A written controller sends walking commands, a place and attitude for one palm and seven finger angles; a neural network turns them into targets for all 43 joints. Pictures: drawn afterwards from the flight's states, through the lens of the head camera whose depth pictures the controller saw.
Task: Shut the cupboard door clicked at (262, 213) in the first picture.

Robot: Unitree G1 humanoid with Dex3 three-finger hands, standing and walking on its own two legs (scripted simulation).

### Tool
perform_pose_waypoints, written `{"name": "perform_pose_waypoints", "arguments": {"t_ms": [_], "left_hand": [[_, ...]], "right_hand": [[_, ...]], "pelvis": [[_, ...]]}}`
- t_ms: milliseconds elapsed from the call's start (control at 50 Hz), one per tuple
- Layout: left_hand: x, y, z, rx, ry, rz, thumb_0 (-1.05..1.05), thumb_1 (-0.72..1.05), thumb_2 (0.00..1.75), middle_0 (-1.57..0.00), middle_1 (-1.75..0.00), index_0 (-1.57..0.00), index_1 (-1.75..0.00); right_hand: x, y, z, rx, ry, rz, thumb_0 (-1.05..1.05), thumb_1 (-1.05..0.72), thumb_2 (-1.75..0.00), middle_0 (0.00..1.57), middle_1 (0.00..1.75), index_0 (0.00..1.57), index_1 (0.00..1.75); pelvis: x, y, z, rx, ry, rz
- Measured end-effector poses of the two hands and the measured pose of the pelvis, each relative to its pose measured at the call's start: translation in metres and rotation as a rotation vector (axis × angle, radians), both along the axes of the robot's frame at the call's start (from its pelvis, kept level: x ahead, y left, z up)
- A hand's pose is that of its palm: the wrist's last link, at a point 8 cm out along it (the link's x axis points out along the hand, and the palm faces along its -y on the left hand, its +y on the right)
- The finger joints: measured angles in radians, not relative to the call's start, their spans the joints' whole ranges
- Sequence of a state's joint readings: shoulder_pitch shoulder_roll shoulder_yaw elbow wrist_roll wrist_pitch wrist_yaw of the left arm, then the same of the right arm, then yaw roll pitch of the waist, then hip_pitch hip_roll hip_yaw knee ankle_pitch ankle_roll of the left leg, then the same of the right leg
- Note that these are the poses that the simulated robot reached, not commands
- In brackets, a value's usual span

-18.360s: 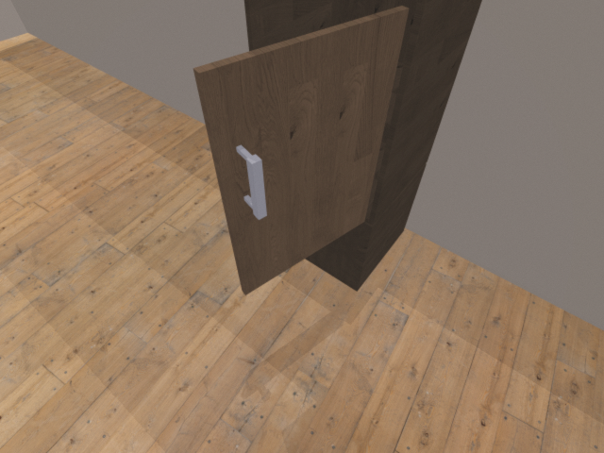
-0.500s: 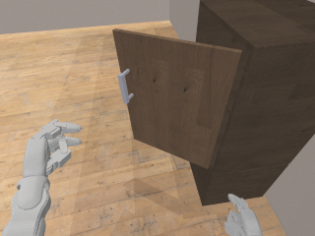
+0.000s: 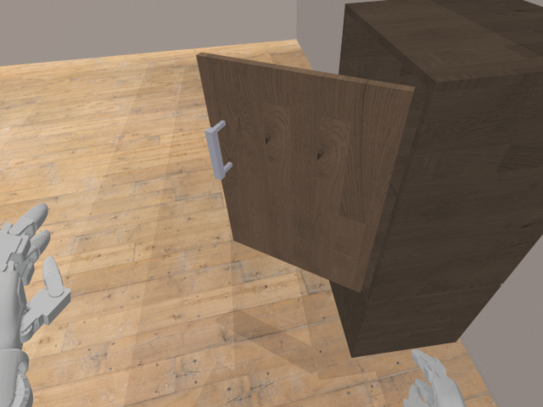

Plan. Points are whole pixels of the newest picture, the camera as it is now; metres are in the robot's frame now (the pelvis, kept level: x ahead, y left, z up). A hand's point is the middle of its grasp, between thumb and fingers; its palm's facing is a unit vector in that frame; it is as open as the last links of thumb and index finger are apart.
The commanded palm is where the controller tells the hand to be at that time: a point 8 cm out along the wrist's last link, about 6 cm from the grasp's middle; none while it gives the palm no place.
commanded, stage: draw the hand back to the body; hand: left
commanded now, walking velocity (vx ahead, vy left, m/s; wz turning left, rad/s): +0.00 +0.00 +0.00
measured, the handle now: (220, 150) +0.64 +0.22 +0.03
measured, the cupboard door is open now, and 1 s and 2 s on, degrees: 54 54 54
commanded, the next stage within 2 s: step back with the hand held close in 0.12 s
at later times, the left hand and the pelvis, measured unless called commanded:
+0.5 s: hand (54, 294) +0.19 +0.28 +0.15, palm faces +0.39 -0.78 -0.48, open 7.4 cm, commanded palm +0.13 +0.32 +0.17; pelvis -0.01 +0.02 +0.00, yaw -1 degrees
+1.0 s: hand (8, 351) +0.12 +0.29 +0.15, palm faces +0.46 -0.77 -0.44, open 7.4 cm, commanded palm +0.06 +0.32 +0.17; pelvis -0.08 +0.02 -0.02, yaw +0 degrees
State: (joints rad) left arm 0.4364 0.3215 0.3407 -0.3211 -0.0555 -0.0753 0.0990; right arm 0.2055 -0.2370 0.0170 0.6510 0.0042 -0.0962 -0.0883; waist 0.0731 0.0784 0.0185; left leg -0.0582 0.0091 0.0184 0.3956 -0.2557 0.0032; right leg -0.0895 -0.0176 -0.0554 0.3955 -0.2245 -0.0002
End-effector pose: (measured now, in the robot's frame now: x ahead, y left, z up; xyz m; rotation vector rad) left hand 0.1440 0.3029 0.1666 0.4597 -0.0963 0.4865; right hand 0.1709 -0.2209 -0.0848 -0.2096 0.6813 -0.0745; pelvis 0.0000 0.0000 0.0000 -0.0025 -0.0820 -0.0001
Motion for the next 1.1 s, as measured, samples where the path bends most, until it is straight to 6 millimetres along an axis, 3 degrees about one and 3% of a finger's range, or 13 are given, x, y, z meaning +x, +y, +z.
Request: {"name": "perform_pose_waypoints", "arguments": {"t_ms": [140,300,560,800,940,1100], "left_hand": [[0.002,-0.006,0.006,0.017,-0.023,-0.044,0.02,0.89,0.90,-0.22,-0.31,-0.22,-0.30],[0.000,0.001,0.008,0.034,-0.022,-0.033,0.02,0.89,0.90,-0.21,-0.30,-0.21,-0.30],[-0.001,0.022,0.006,0.118,0.017,-0.105,0.02,0.88,0.90,-0.21,-0.30,-0.21,-0.30],[-0.039,0.029,0.005,0.151,-0.063,-0.107,0.01,0.89,0.90,-0.21,-0.30,-0.21,-0.30],[-0.063,0.022,0.001,0.145,-0.125,-0.092,0.01,0.88,0.90,-0.21,-0.30,-0.21,-0.30],[-0.074,0.019,0.010,0.180,-0.181,-0.129,0.01,0.88,0.90,-0.21,-0.30,-0.21,-0.30]], "right_hand": [[0.000,0.002,0.006,0.008,-0.034,-0.008,0.01,-0.90,-0.90,0.20,0.30,0.20,0.30],[-0.006,0.003,0.004,0.016,-0.011,-0.014,0.01,-0.90,-0.90,0.20,0.30,0.21,0.30],[-0.034,-0.002,0.001,-0.045,0.076,-0.133,0.01,-0.90,-0.90,0.20,0.30,0.20,0.30],[-0.069,0.012,0.004,-0.046,0.036,-0.113,0.01,-0.90,-0.90,0.20,0.30,0.21,0.30],[-0.094,0.007,-0.005,-0.060,0.053,-0.086,0.01,-0.90,-0.90,0.20,0.30,0.21,0.30],[-0.124,-0.001,-0.005,-0.094,0.075,-0.104,0.01,-0.90,-0.90,0.20,0.30,0.21,0.30]], "pelvis": [[-0.001,-0.001,0.000,-0.001,-0.007,-0.008],[-0.003,0.001,0.000,-0.009,0.013,-0.008],[-0.021,0.027,-0.005,-0.003,0.088,-0.019],[-0.057,0.030,-0.014,-0.002,0.082,-0.015],[-0.076,0.023,-0.020,-0.016,0.081,-0.006],[-0.091,0.023,-0.020,-0.029,0.085,0.012]]}}
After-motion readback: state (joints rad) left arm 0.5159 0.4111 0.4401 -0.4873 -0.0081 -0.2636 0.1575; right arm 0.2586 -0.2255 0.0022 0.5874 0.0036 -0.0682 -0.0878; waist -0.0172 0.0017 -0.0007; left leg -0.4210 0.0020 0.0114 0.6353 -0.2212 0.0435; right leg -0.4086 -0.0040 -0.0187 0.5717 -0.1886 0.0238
